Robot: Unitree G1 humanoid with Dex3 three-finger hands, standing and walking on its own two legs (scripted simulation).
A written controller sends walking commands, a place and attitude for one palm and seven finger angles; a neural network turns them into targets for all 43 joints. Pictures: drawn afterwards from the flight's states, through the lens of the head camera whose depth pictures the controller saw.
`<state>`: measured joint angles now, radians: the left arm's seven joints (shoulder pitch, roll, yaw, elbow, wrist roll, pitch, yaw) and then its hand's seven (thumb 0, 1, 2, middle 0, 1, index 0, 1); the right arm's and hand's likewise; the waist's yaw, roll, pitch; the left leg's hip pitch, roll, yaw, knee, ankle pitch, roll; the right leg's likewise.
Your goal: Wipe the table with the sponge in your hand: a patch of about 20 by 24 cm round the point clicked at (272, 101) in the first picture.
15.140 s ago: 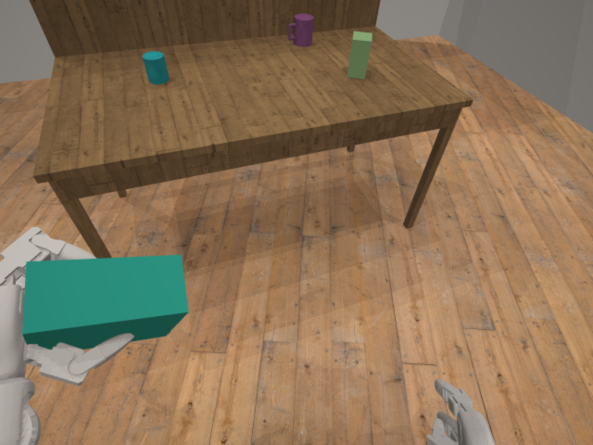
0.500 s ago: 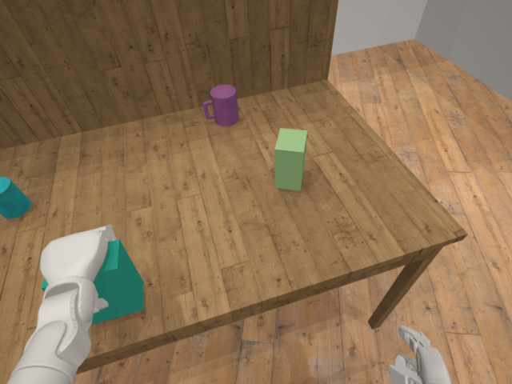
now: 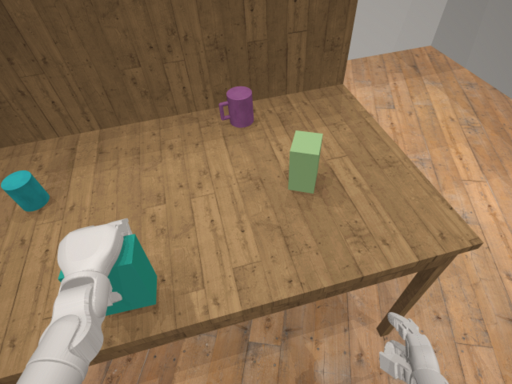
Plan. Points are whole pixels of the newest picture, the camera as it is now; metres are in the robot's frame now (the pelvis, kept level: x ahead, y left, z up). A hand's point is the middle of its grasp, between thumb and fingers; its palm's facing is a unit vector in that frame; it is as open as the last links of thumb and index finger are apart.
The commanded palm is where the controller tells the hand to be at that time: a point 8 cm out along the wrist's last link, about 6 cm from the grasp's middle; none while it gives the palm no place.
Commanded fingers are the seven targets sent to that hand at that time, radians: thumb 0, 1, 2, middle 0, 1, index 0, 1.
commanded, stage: lower the sponge onto the table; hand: left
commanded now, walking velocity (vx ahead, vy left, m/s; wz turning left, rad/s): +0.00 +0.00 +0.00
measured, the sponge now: (118, 284) +0.26 +0.30 -0.03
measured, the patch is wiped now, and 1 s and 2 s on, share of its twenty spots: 0.00 0.00 0.20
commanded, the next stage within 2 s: wipe forward along the first lane in 1.10 s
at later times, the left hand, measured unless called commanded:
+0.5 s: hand (115, 274) +0.26 +0.28 +0.01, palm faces -0.09 -0.05 -0.99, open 10.3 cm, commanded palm +0.24 +0.28 +0.07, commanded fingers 0.00 0.10 1.30 -1.20 -1.60 -1.20 -1.60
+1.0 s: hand (115, 275) +0.26 +0.30 -0.01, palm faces -0.11 -0.05 -0.99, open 10.3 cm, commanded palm +0.25 +0.29 +0.05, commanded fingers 0.00 0.10 1.30 -1.20 -1.60 -1.20 -1.60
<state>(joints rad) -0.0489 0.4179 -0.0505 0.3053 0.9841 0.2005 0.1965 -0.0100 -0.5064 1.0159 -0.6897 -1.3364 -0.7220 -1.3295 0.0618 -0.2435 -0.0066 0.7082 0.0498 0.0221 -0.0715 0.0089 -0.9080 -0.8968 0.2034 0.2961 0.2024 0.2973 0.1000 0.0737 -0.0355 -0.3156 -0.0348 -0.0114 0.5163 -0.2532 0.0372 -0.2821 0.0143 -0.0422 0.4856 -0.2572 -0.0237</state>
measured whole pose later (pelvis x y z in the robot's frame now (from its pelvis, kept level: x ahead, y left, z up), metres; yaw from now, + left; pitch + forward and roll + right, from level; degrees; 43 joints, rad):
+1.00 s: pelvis +0.00 -0.01 +0.00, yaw -1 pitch +5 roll -1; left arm -0.05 0.41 0.00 0.44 1.00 0.16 0.26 -0.01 -0.51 1.02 -0.69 -1.33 -0.72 -1.33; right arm 0.12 -0.27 -0.04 0.73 0.05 0.03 -0.07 0.01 -0.91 -0.90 0.20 0.30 0.20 0.30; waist 0.07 0.06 -0.05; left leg -0.38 -0.01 0.00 0.56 -0.27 0.02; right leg -0.35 0.04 -0.03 0.53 -0.27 -0.04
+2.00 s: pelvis -0.02 +0.00 -0.02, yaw -1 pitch +14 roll -2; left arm -0.51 0.56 0.07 0.95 1.04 0.06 0.28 0.01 -0.52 1.02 -0.71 -1.32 -0.74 -1.32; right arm 0.25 -0.29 -0.03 0.74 0.07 0.09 -0.05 0.01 -0.91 -0.90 0.20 0.30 0.20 0.30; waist -0.01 0.05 -0.12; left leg -0.66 -0.01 -0.01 0.73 -0.31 0.04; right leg -0.61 0.04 -0.05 0.66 -0.29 -0.03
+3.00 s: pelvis +0.00 +0.03 -0.04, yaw -3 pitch +21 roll -5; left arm -0.84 0.75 0.08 1.19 1.10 0.03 0.20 0.01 -0.53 1.02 -0.71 -1.32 -0.75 -1.31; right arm 0.33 -0.29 -0.01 0.73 0.04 0.12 -0.03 0.00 -0.91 -0.90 0.21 0.30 0.20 0.30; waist -0.09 0.04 -0.13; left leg -0.84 0.00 -0.01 0.83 -0.36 0.07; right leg -0.76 0.04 -0.04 0.70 -0.30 0.00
